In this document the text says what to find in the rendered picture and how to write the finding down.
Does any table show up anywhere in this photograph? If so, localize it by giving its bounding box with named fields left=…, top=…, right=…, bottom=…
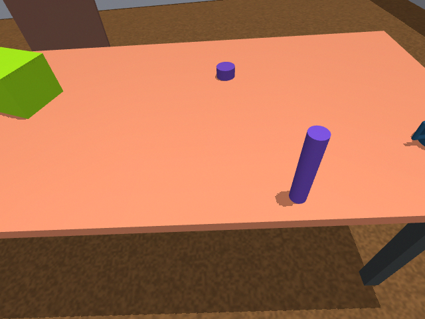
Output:
left=0, top=31, right=425, bottom=286

